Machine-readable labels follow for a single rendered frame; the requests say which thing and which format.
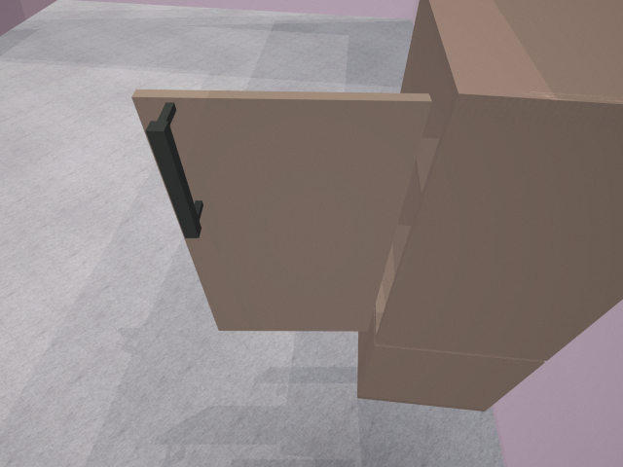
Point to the cupboard door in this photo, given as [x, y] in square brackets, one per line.
[302, 193]

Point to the handle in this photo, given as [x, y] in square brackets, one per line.
[167, 157]

